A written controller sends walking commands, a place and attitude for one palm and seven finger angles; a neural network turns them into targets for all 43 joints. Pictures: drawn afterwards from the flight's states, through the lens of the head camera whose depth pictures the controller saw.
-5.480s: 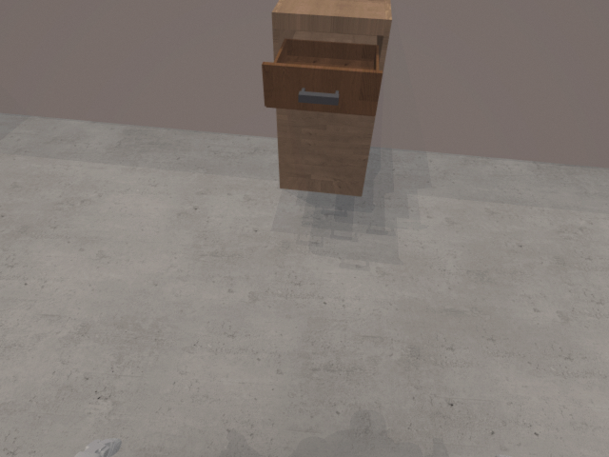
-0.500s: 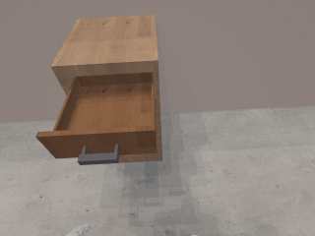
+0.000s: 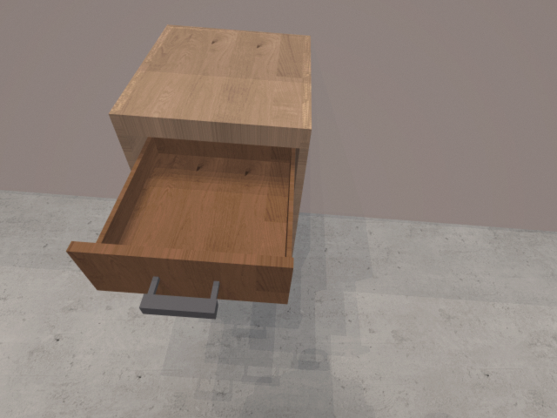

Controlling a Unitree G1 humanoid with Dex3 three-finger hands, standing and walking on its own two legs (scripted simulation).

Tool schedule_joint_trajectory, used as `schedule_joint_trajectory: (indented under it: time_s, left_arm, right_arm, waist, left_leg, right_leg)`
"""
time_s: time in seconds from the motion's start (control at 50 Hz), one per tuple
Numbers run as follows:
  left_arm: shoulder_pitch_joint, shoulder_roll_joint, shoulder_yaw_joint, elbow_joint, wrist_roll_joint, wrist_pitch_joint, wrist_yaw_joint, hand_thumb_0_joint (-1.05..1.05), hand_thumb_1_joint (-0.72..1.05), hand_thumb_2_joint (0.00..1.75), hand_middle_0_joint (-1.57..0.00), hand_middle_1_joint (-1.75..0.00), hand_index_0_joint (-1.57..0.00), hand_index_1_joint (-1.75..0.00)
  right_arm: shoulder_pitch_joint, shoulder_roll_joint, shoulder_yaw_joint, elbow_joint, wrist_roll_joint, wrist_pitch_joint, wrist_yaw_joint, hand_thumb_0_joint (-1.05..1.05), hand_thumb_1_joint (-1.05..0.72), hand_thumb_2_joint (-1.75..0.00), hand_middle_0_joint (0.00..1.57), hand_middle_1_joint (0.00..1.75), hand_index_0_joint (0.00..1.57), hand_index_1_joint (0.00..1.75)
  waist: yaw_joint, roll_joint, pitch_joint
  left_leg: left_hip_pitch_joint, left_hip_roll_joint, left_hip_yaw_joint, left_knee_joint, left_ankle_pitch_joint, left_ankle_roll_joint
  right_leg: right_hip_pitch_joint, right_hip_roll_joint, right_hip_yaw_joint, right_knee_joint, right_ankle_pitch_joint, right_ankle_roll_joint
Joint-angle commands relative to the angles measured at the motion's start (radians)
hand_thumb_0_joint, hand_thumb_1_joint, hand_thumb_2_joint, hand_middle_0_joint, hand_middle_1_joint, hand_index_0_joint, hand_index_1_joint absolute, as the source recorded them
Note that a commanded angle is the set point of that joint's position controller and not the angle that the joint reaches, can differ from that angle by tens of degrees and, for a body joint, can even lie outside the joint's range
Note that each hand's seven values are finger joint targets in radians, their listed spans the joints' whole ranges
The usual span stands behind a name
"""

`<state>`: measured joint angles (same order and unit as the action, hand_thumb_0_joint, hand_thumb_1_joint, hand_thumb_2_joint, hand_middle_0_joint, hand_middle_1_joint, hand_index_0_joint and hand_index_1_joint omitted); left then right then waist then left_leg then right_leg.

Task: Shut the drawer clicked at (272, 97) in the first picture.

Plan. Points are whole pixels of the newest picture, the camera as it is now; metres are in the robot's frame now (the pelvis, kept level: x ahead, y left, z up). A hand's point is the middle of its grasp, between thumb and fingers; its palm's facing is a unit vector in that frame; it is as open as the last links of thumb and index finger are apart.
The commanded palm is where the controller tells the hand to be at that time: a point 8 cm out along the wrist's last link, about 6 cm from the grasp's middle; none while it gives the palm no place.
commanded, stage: come to a stop and stand still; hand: left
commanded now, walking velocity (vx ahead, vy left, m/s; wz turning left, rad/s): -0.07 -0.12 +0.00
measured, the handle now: (182, 295) +0.31 +0.20 -0.08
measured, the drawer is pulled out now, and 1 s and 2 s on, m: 0.30 0.30 0.30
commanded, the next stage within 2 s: look again from close up in 0.74 s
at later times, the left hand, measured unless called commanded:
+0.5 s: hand out of the picture -0.03 +0.13 -0.17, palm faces +0.03 -0.98 -0.20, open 7.4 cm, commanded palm none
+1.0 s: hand out of the picture -0.03 +0.14 -0.18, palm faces +0.01 -0.99 -0.17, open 7.4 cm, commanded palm none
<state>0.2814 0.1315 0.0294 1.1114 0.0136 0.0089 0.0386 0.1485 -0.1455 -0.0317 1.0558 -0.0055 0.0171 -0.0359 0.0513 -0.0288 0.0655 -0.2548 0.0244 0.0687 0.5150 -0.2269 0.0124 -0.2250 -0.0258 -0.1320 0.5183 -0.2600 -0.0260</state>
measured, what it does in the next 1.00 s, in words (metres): steps on the spot: right foot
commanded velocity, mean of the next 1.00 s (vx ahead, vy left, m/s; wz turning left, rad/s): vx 0.00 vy -0.02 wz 0.00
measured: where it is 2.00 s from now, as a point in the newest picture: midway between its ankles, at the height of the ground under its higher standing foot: outside the picture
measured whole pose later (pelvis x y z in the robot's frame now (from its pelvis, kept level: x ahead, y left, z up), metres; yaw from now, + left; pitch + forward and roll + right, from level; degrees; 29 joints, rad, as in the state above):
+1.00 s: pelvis -0.01 -0.01 +0.00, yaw +0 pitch +0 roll -2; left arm 0.35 0.09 -0.01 1.11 0.02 -0.03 0.05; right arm 0.32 -0.12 0.00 1.10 -0.02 0.00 -0.03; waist -0.03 0.05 0.03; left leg -0.30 0.05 0.03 0.59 -0.28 0.00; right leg -0.16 0.02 -0.08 0.50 -0.34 -0.02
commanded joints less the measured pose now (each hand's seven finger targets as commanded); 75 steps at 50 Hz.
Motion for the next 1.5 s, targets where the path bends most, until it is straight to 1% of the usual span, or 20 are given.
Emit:
schedule_joint_trajectory:
  time_s: [0.0, 0.16, 0.22, 0.28, 0.32, 0.46, 0.64, 0.8, 0.82, 0.84, 0.88, 0.92, 0.96, 1.02, 1.08, 1.36, 1.42, 1.44, 1.46, 1.48]
  left_arm:
    - [0.075, 0.093, 0.013, -0.035, 0.001, 0.005, 0.005, 0.00, 0.90, 0.90, -0.20, -0.30, -0.20, -0.30]
    - [0.082, 0.079, 0.017, -0.038, 0.011, 0.022, -0.012, 0.00, 0.90, 0.90, -0.20, -0.30, -0.20, -0.30]
    - [0.123, 0.079, 0.015, -0.025, 0.011, 0.011, -0.013, 0.00, 0.90, 0.90, -0.20, -0.30, -0.20, -0.30]
    - [0.059, 0.157, 0.010, -0.034, 0.007, -0.010, -0.007, 0.00, 0.90, 0.90, -0.20, -0.30, -0.20, -0.30]
    - [0.011, 0.143, 0.003, -0.037, 0.001, -0.023, -0.004, 0.00, 0.90, 0.90, -0.20, -0.30, -0.20, -0.30]
    - [0.032, 0.136, -0.001, -0.015, -0.007, -0.015, -0.003, 0.00, 0.90, 0.90, -0.20, -0.30, -0.20, -0.30]
    - [0.076, 0.098, 0.001, 0.003, -0.014, -0.018, -0.002, 0.00, 0.90, 0.90, -0.20, -0.30, -0.20, -0.30]
    - [0.123, 0.063, -0.003, 0.022, -0.014, -0.027, 0.002, 0.00, 0.90, 0.90, -0.20, -0.30, -0.20, -0.30]
    - [0.177, 0.081, -0.018, 0.028, 0.009, -0.063, 0.040, 0.00, 0.90, 0.90, -0.20, -0.30, -0.20, -0.30]
    - [0.144, 0.134, -0.010, -0.021, 0.010, -0.072, 0.031, 0.00, 0.90, 0.90, -0.20, -0.30, -0.20, -0.30]
    - [0.088, 0.123, -0.010, -0.046, 0.012, -0.072, 0.022, 0.00, 0.90, 0.90, -0.20, -0.30, -0.20, -0.30]
    - [0.091, 0.107, -0.008, -0.064, 0.007, -0.071, 0.024, 0.00, 0.90, 0.90, -0.20, -0.30, -0.20, -0.30]
    - [0.111, 0.061, -0.018, -0.067, 0.001, -0.059, 0.024, 0.00, 0.90, 0.90, -0.20, -0.30, -0.20, -0.30]
    - [0.146, 0.061, -0.023, -0.060, -0.001, -0.039, 0.021, 0.00, 0.90, 0.90, -0.20, -0.30, -0.20, -0.30]
    - [0.142, 0.069, -0.022, -0.065, 0.002, -0.031, 0.017, 0.00, 0.90, 0.90, -0.20, -0.30, -0.20, -0.30]
    - [0.120, 0.114, -0.024, -0.082, 0.004, -0.019, 0.007, 0.00, 0.90, 0.90, -0.20, -0.30, -0.20, -0.30]
    - [0.121, 0.117, -0.025, -0.079, 0.004, -0.020, 0.006, 0.00, 0.90, 0.90, -0.20, -0.30, -0.20, -0.30]
    - [0.118, 0.135, -0.030, -0.063, 0.016, -0.040, 0.041, 0.00, 0.90, 0.90, -0.20, -0.30, -0.20, -0.30]
    - [-0.573, 0.350, 0.111, -1.660, -0.171, -0.232, 0.046, 0.00, 0.90, 0.90, -0.22, -0.32, -0.22, -0.32]
    - [-0.101, 0.285, 0.088, -1.406, -0.099, -0.176, 0.080, 0.00, 0.90, 0.90, -0.24, -0.34, -0.24, -0.34]
  right_arm:
    - [0.054, -0.136, -0.012, -0.034, -0.003, -0.017, -0.013, 0.00, -0.90, -0.90, 0.20, 0.30, 0.20, 0.30]
    - [0.042, -0.171, -0.036, -0.036, -0.014, -0.014, -0.018, 0.00, -0.90, -0.90, 0.20, 0.30, 0.20, 0.30]
    - [0.039, -0.170, -0.037, -0.030, -0.012, -0.009, -0.009, 0.00, -0.90, -0.90, 0.20, 0.30, 0.20, 0.30]
    - [0.057, -0.077, -0.015, -0.024, 0.001, -0.008, 0.007, 0.00, -0.90, -0.90, 0.20, 0.30, 0.20, 0.30]
    - [0.064, -0.066, -0.008, -0.005, -0.008, 0.000, 0.012, 0.00, -0.90, -0.90, 0.20, 0.30, 0.20, 0.30]
    - [0.147, -0.076, 0.012, 0.063, -0.011, 0.002, 0.013, 0.00, -0.90, -0.90, 0.20, 0.30, 0.20, 0.30]
    - [0.239, -0.045, 0.022, 0.092, -0.012, -0.008, 0.001, 0.00, -0.90, -0.90, 0.20, 0.30, 0.20, 0.30]
    - [0.267, -0.034, 0.019, 0.101, -0.005, -0.025, -0.010, 0.00, -0.90, -0.90, 0.20, 0.30, 0.20, 0.30]
    - [0.109, -0.052, 0.025, 0.025, -0.003, -0.048, 0.006, 0.00, -0.90, -0.90, 0.20, 0.30, 0.20, 0.30]
    - [0.193, -0.007, 0.022, -0.010, -0.006, -0.032, 0.013, 0.00, -0.90, -0.90, 0.20, 0.30, 0.20, 0.30]
    - [0.249, 0.004, 0.018, 0.005, -0.008, -0.028, 0.021, 0.00, -0.90, -0.90, 0.20, 0.30, 0.20, 0.30]
    - [0.273, -0.011, 0.027, -0.009, -0.006, -0.040, 0.021, 0.00, -0.90, -0.90, 0.20, 0.30, 0.20, 0.30]
    - [0.285, -0.057, 0.023, -0.007, -0.008, -0.056, 0.012, 0.00, -0.90, -0.90, 0.20, 0.30, 0.20, 0.30]
    - [0.244, -0.080, 0.032, 0.005, -0.007, -0.056, 0.002, 0.00, -0.90, -0.90, 0.20, 0.30, 0.20, 0.30]
    - [0.219, -0.089, 0.031, -0.015, -0.007, -0.049, 0.004, 0.00, -0.90, -0.90, 0.20, 0.30, 0.20, 0.30]
    - [0.178, -0.135, 0.029, -0.020, -0.004, -0.049, 0.008, 0.00, -0.90, -0.90, 0.20, 0.30, 0.20, 0.30]
    - [0.180, -0.135, 0.029, -0.015, -0.003, -0.050, 0.009, 0.00, -0.90, -0.90, 0.20, 0.30, 0.20, 0.30]
    - [0.122, -0.168, 0.027, -0.077, 0.003, -0.049, 0.014, 0.00, -0.90, -0.90, 0.20, 0.30, 0.20, 0.30]
    - [0.148, -0.303, -0.028, -0.424, 0.051, -0.196, -0.016, 0.00, -0.90, -0.90, 0.20, 0.30, 0.20, 0.30]
    - [0.069, -0.198, 0.032, -0.350, 0.040, -0.298, -0.046, 0.00, -0.90, -0.90, 0.20, 0.30, 0.20, 0.30]
  waist:
    - [-0.017, 0.242, -0.061]
    - [-0.037, 0.148, -0.091]
    - [-0.018, 0.090, -0.089]
    - [-0.065, -0.102, -0.054]
    - [-0.077, -0.150, -0.023]
    - [-0.068, -0.005, 0.100]
    - [-0.058, 0.045, 0.078]
    - [-0.048, 0.046, 0.005]
    - [0.000, 0.039, 0.057]
    - [-0.078, 0.021, 0.007]
    - [-0.106, 0.021, -0.051]
    - [-0.098, -0.063, -0.103]
    - [-0.079, -0.036, -0.088]
    - [-0.045, 0.125, -0.010]
    - [-0.045, 0.040, 0.047]
    - [-0.040, 0.051, -0.006]
    - [-0.042, 0.043, -0.012]
    - [-0.041, 0.013, 0.070]
    - [-0.162, 0.216, -0.471]
    - [-0.050, 0.333, -0.474]
  left_leg:
    - [0.036, 0.234, -0.195, -0.223, 0.440, 0.108]
    - [0.089, 0.272, -0.217, -0.231, 0.291, 0.162]
    - [0.027, 0.213, -0.175, -0.169, 0.164, 0.106]
    - [0.022, 0.047, -0.043, -0.067, 0.010, -0.010]
    - [0.078, 0.050, -0.052, -0.071, 0.016, -0.020]
    - [0.060, 0.064, -0.074, -0.126, 0.014, -0.024]
    - [0.029, 0.066, -0.081, -0.123, 0.051, -0.024]
    - [0.063, 0.086, -0.091, -0.128, 0.157, -0.016]
    - [-0.074, 0.057, -0.034, 0.124, 0.068, -0.041]
    - [-0.092, 0.040, -0.074, 0.171, -0.100, -0.013]
    - [-0.067, 0.037, -0.041, 0.153, -0.092, -0.014]
    - [0.010, 0.029, -0.046, 0.037, 0.024, -0.002]
    - [0.028, 0.083, -0.106, -0.006, 0.215, 0.025]
    - [-0.018, 0.114, -0.170, -0.052, 0.312, 0.063]
    - [-0.046, 0.088, -0.156, -0.074, 0.182, 0.056]
    - [0.042, 0.089, -0.157, -0.153, 0.153, 0.054]
    - [0.057, 0.084, -0.149, -0.149, 0.175, 0.052]
    - [-0.014, 0.094, -0.139, 0.009, 0.363, 0.022]
    - [0.350, 0.004, -0.123, -0.059, 0.430, -0.007]
    - [0.441, 0.067, -0.138, -0.102, 0.547, -0.026]
  right_leg:
    - [0.018, -0.038, 0.077, 0.053, -0.084, 0.026]
    - [-0.071, -0.027, 0.119, 0.169, -0.180, 0.033]
    - [0.041, -0.022, 0.114, -0.062, -0.001, 0.033]
    - [-0.008, -0.174, 0.279, -0.237, 0.097, -0.028]
    - [-0.082, -0.154, 0.269, -0.271, 0.026, -0.038]
    - [-0.129, -0.101, 0.233, -0.330, -0.239, -0.020]
    - [-0.065, -0.092, 0.213, -0.305, -0.172, -0.028]
    - [0.027, -0.074, 0.168, -0.248, 0.045, -0.021]
    - [0.005, -0.161, 0.286, -0.232, 0.605, 0.042]
    - [0.020, -0.216, 0.269, -0.214, 0.510, -0.002]
    - [0.016, -0.175, 0.222, -0.205, 0.310, -0.089]
    - [0.066, -0.124, 0.173, -0.112, 0.364, -0.074]
    - [0.042, -0.062, 0.143, -0.052, 0.259, -0.039]
    - [0.034, -0.033, 0.125, -0.051, 0.059, -0.019]
    - [0.009, -0.042, 0.137, -0.081, 0.031, -0.020]
    - [0.033, -0.061, 0.129, -0.110, 0.028, 0.005]
    - [0.037, -0.066, 0.133, -0.116, 0.049, 0.007]
    - [-0.034, -0.085, 0.173, -0.148, 0.186, 0.010]
    - [-0.034, 0.011, 0.056, -0.029, 0.296, -0.008]
    - [-0.084, 0.026, 0.058, 0.105, 0.075, -0.019]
